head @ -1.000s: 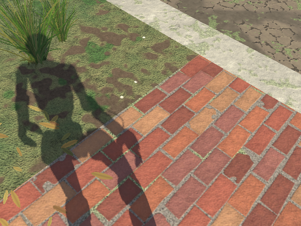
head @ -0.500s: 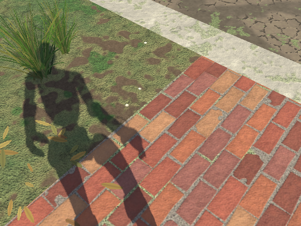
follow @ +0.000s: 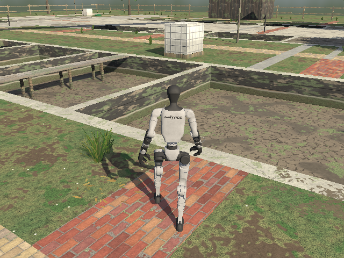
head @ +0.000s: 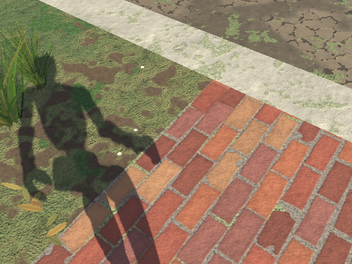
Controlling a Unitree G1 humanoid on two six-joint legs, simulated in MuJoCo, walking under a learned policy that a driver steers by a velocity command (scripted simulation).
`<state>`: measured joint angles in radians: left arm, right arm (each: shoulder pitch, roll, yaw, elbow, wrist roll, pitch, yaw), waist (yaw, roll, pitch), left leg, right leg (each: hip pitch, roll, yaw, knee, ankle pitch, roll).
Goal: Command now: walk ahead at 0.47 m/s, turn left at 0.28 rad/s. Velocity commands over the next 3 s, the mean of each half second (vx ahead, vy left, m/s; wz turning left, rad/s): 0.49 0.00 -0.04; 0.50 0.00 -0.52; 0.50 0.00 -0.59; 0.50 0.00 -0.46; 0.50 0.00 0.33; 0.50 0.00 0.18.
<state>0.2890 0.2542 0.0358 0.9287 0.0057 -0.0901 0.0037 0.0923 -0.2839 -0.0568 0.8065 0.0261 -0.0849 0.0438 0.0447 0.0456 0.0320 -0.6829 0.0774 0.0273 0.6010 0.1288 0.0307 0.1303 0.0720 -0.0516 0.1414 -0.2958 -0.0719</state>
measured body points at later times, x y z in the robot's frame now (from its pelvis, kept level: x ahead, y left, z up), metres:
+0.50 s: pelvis +0.31 +0.01 +0.00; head +0.34 +0.01 +0.45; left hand +0.45 +0.27 -0.11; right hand +0.37 -0.26 -0.12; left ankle +0.24 +0.10 -0.74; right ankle +0.50 -0.17 -0.68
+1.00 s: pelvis +0.61 -0.07 +0.01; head +0.64 -0.10 +0.46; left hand +0.76 +0.18 -0.09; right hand +0.73 -0.38 -0.08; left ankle +0.83 +0.06 -0.68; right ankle +0.54 -0.13 -0.74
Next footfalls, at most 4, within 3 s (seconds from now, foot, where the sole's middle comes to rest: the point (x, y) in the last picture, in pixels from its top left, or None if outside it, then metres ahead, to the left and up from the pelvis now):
0.14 left None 0.28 0.11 -0.77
0.66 right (237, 236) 0.58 -0.14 -0.77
1.14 left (205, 165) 0.91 -0.03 -0.77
1.66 right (288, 151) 0.99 -0.40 -0.77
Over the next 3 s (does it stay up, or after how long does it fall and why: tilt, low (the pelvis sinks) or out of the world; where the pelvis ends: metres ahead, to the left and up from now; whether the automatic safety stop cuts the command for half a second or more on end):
stays up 1.26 -0.59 0.00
